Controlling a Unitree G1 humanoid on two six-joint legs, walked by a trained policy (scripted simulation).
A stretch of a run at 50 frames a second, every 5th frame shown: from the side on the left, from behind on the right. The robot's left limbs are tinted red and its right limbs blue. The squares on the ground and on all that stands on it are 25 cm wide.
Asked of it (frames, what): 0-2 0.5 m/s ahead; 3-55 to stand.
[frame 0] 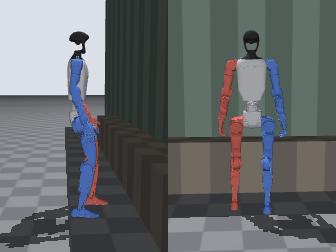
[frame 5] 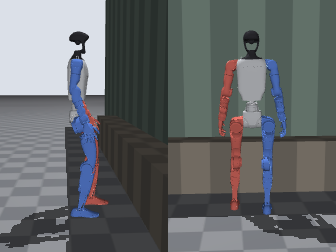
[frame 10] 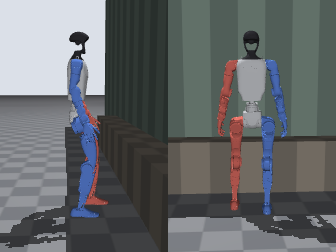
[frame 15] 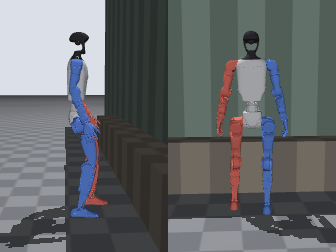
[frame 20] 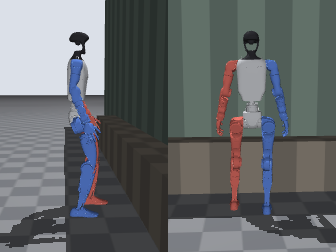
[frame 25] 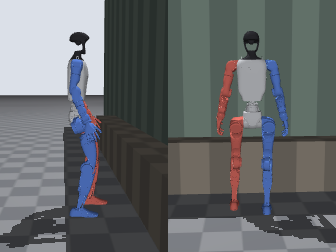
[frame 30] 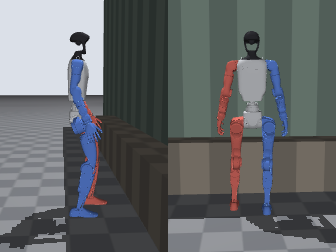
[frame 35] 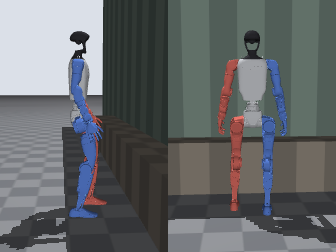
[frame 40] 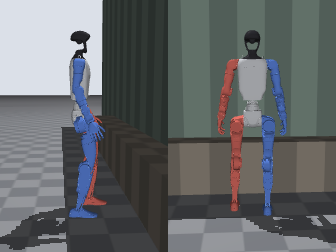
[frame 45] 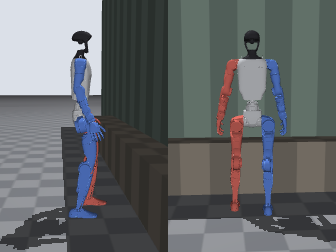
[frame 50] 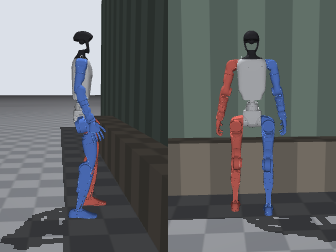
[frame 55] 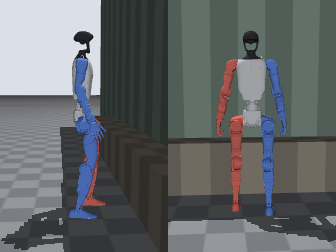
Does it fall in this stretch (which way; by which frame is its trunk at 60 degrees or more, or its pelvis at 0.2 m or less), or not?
no
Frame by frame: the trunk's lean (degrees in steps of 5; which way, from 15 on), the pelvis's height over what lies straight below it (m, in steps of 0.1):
0: 0, 0.8
5: 0, 0.8
10: 0, 0.8
15: 0, 0.8
20: 0, 0.8
25: 0, 0.8
30: 0, 0.8
35: 0, 0.8
40: 0, 0.8
45: 0, 0.8
50: 0, 0.8
55: 0, 0.8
